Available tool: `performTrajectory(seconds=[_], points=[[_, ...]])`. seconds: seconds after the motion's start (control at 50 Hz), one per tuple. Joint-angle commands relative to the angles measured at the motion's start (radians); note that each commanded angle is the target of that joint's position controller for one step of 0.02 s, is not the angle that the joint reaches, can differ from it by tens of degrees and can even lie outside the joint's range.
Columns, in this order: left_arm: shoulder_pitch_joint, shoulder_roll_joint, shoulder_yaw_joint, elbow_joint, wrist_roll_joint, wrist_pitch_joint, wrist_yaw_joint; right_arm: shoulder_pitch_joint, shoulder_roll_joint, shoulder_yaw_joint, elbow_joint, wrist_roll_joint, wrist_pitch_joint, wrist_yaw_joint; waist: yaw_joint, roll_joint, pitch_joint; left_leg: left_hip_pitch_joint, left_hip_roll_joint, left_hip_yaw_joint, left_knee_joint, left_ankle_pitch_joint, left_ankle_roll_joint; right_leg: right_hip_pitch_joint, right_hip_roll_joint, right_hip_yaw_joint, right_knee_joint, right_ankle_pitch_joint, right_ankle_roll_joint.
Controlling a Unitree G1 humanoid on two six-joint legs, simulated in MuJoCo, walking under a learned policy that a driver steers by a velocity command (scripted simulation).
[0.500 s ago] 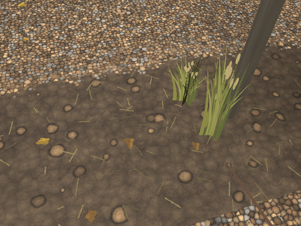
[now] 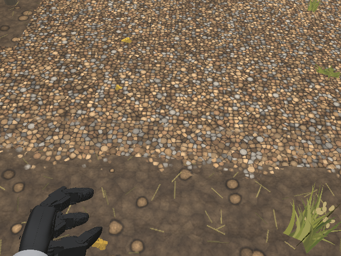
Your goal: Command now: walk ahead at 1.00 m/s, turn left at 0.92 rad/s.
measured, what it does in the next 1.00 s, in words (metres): walks ahead: right foot, then left foot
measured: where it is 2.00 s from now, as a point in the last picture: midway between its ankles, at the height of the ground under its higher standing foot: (197, 187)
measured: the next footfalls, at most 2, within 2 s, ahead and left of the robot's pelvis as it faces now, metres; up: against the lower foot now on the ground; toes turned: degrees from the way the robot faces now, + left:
right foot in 0.16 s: +0.39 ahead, -0.16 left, +0.00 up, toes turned +17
left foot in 0.56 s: +0.51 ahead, +0.14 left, +0.00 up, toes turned +18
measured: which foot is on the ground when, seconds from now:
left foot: down 0.00-0.14, up 0.16-0.54, down 0.56-0.92, up 0.94-1.00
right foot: up 0.00-0.14, down 0.16-0.56, up 0.58-0.90, down 0.92-1.00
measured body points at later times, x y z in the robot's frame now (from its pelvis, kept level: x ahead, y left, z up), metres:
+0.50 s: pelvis +0.36 -0.04 +0.00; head +0.41 +0.00 +0.44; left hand +0.26 +0.25 -0.13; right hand +0.70 -0.15 -0.05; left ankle +0.46 +0.13 -0.71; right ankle +0.35 -0.17 -0.74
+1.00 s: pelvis +0.45 -0.05 -0.02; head +0.48 -0.08 +0.43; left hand +0.56 +0.25 -0.09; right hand +0.63 -0.33 -0.12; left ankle +0.45 +0.12 -0.69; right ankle +0.47 -0.14 -0.74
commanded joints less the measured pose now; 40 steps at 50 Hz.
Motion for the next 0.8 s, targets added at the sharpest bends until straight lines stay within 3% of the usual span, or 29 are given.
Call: performTrajectory(seconds=[0.02,0.06,0.1,0.12,0.14,0.16,0.18,0.2,0.22,0.24,0.26,0.28,0.3,0.32,0.34,0.38,0.4,0.44,0.48,0.54,0.56,0.58,0.6,0.62,0.64,0.66,0.68,0.72,0.8], points=[[-0.123,0.038,0.019,-0.106,-0.013,-0.011,-0.002,-0.053,-0.19,-0.058,-0.06,0.002,-0.004,-0.02,0.0,0.075,0.029,-0.352,0.135,-0.204,-0.183,0.142,0.066,0.312,0.115,-0.141,-0.197,0.224,0.041],[-0.126,0.085,0.043,-0.122,-0.04,-0.018,0.002,-0.043,-0.179,-0.06,-0.044,0.011,-0.005,-0.023,0.0,0.111,0.01,-0.255,0.152,-0.252,-0.133,0.117,0.046,0.34,0.111,-0.093,-0.273,0.225,0.045],[-0.109,0.136,0.067,-0.129,-0.058,-0.029,0.007,-0.052,-0.174,-0.068,-0.037,0.013,-0.001,-0.031,0.028,0.132,-0.004,-0.127,0.18,-0.285,-0.043,0.257,0.023,0.346,0.099,-0.073,-0.327,0.165,0.029],[-0.024,0.173,0.088,-0.115,-0.063,-0.036,0.012,-0.072,-0.187,-0.076,-0.041,0.007,0.004,-0.032,0.079,0.147,-0.064,-0.08,0.18,-0.282,0.064,0.433,0.005,0.431,0.103,-0.084,-0.32,0.123,0.01],[0.141,0.201,0.106,-0.089,-0.06,-0.036,0.019,-0.113,-0.201,-0.08,-0.059,-0.009,0.014,-0.027,0.18,0.154,-0.177,-0.066,0.146,-0.243,0.268,0.598,-0.038,0.598,0.075,-0.096,-0.316,0.129,-0.02],[0.39,0.218,0.108,-0.049,-0.046,-0.02,0.028,-0.151,-0.14,-0.058,-0.1,-0.042,0.024,-0.023,0.273,0.141,-0.373,-0.2,0.131,-0.201,0.588,0.466,-0.072,0.917,-0.073,0.01,-0.183,0.06,-0.07],[0.434,0.3,0.112,-0.019,0.013,-0.016,0.011,0.087,0.002,-0.015,-0.133,-0.005,0.027,-0.016,0.123,-0.384,-0.567,-0.566,-0.024,-0.089,0.956,-0.37,-0.133,1.287,-0.404,0.582,-0.286,0.1,-0.288],[0.413,0.216,0.103,-0.025,0.007,-0.006,-0.002,0.094,-0.125,-0.019,-0.114,0.017,0.042,-0.026,0.14,-0.381,-0.577,-0.673,0.112,-0.048,1.099,-0.312,-0.149,1.257,-0.425,0.719,-0.331,-0.091,-0.302],[0.341,0.115,0.082,-0.057,0.003,0.011,0.008,-0.065,-0.201,-0.037,-0.136,0.006,0.052,-0.032,0.185,-0.226,-0.4,-0.711,0.155,-0.001,1.09,-0.23,-0.161,1.102,-0.348,0.485,-0.349,0.005,-0.258],[0.279,0.093,0.07,-0.045,0.004,0.027,0.01,-0.167,-0.23,-0.048,-0.163,-0.014,0.059,-0.035,0.174,-0.058,-0.255,-0.678,0.188,0.049,1.054,-0.174,-0.174,0.906,-0.3,0.288,-0.352,0.239,-0.224],[0.258,0.092,0.068,-0.019,-0.001,0.036,0.01,-0.274,-0.232,-0.059,-0.19,-0.039,0.06,-0.036,0.169,0.043,-0.138,-0.654,0.212,0.085,0.995,-0.167,-0.171,0.758,-0.222,0.125,-0.366,0.445,-0.181],[0.245,0.11,0.067,0.007,0.007,0.032,0.014,-0.226,-0.199,-0.058,-0.213,-0.024,0.062,-0.025,0.109,-0.047,-0.122,-0.624,0.242,0.081,0.978,-0.159,-0.178,0.679,-0.235,0.081,-0.373,0.558,-0.201],[0.229,0.098,0.066,0.031,-0.001,0.031,0.014,-0.196,-0.165,-0.048,-0.213,-0.012,0.069,-0.021,0.089,-0.078,-0.1,-0.614,0.272,0.098,0.921,-0.161,-0.181,0.628,-0.22,0.036,-0.404,0.575,-0.207],[0.215,0.088,0.065,0.053,-0.014,0.031,0.015,-0.203,-0.142,-0.042,-0.219,-0.003,0.076,-0.018,0.085,-0.095,-0.078,-0.611,0.285,0.113,0.846,-0.162,-0.185,0.586,-0.211,-0.023,-0.435,0.564,-0.209],[0.216,0.106,0.068,0.076,-0.019,0.03,0.015,-0.243,-0.112,-0.03,-0.235,-0.008,0.075,-0.017,0.087,-0.069,-0.068,-0.595,0.28,0.125,0.768,-0.167,-0.187,0.543,-0.214,-0.03,-0.464,0.586,-0.227],[0.22,0.167,0.079,0.108,-0.026,0.032,0.012,-0.279,-0.092,-0.013,-0.25,-0.022,0.06,-0.009,0.088,-0.025,-0.101,-0.532,0.26,0.131,0.59,-0.052,-0.179,0.523,-0.227,-0.064,-0.482,0.665,-0.256],[0.208,0.185,0.082,0.118,-0.032,0.034,0.01,-0.281,-0.087,-0.007,-0.242,-0.026,0.052,-0.002,0.085,-0.024,-0.124,-0.465,0.241,0.138,0.491,0.039,-0.167,0.505,-0.202,-0.105,-0.484,0.667,-0.252],[0.203,0.193,0.076,0.14,-0.05,0.035,0.002,-0.31,-0.094,0.0,-0.223,-0.036,0.035,0.012,0.092,-0.026,-0.145,-0.329,0.197,0.159,0.314,0.193,-0.145,0.476,-0.152,-0.156,-0.481,0.615,-0.229],[0.236,0.213,0.074,0.169,-0.067,0.035,-0.007,-0.366,-0.124,-0.006,-0.227,-0.049,0.02,0.021,0.098,-0.021,-0.138,-0.268,0.17,0.155,0.191,0.279,-0.124,0.505,-0.146,-0.124,-0.451,0.55,-0.202],[0.278,0.217,0.066,0.194,-0.064,0.038,-0.011,-0.338,-0.203,-0.034,-0.21,-0.076,0.005,0.006,0.053,-0.015,-0.155,-0.064,0.163,0.167,0.006,0.505,-0.068,0.489,-0.086,-0.099,-0.284,0.481,-0.125],[0.287,0.188,0.052,0.17,-0.039,0.034,-0.012,-0.293,-0.277,-0.05,-0.214,-0.093,0.006,-0.012,0.041,0.047,-0.23,0.109,0.31,0.062,0.084,0.966,-0.018,0.38,-0.021,-0.127,-0.123,0.23,-0.072],[0.405,0.115,0.023,0.171,-0.032,0.041,-0.01,-0.253,-0.299,-0.051,-0.233,-0.127,0.029,-0.027,0.048,0.24,-0.399,0.355,0.633,-0.183,0.161,1.381,0.176,0.143,0.058,-0.161,0.21,-0.471,-0.001],[0.461,0.174,0.036,0.192,-0.049,0.061,-0.011,-0.229,-0.238,-0.038,-0.234,-0.099,0.051,-0.024,0.027,0.215,-0.509,0.364,0.669,-0.203,0.185,1.409,0.238,0.106,0.05,-0.088,0.396,-0.682,0.022],[0.442,0.22,0.057,0.184,-0.067,0.083,-0.009,-0.26,-0.219,-0.037,-0.225,-0.066,0.065,-0.018,0.039,0.165,-0.452,0.301,0.619,-0.144,0.135,1.155,0.218,0.039,0.017,-0.095,0.467,-0.641,0.039],[0.403,0.212,0.063,0.179,-0.068,0.107,0.003,-0.309,-0.195,-0.034,-0.219,-0.047,0.072,-0.019,0.058,0.112,-0.369,0.223,0.557,-0.086,0.087,0.897,0.169,0.001,-0.015,-0.118,0.464,-0.576,0.053],[0.395,0.194,0.067,0.175,-0.065,0.132,0.017,-0.357,-0.176,-0.031,-0.212,-0.038,0.073,-0.022,0.081,0.109,-0.284,0.113,0.522,-0.036,0.033,0.716,0.136,0.004,-0.032,-0.129,0.442,-0.518,0.076],[0.406,0.175,0.066,0.171,-0.06,0.159,0.027,-0.403,-0.178,-0.033,-0.207,-0.046,0.074,-0.024,0.113,0.132,-0.223,-0.026,0.497,0.018,-0.024,0.605,0.119,0.066,-0.035,-0.15,0.433,-0.468,0.096],[0.432,0.124,0.06,0.155,-0.048,0.191,0.039,-0.471,-0.178,-0.043,-0.205,-0.068,0.07,-0.028,0.152,0.166,-0.178,-0.186,0.481,0.113,-0.093,0.469,0.105,0.168,-0.035,-0.189,0.382,-0.388,0.111],[0.357,0.107,0.06,0.095,-0.035,0.201,0.022,-0.495,-0.18,-0.058,-0.18,-0.059,0.056,-0.041,0.139,0.158,-0.188,-0.213,0.495,0.222,-0.099,0.371,0.078,0.278,-0.065,-0.208,0.161,-0.228,0.057]])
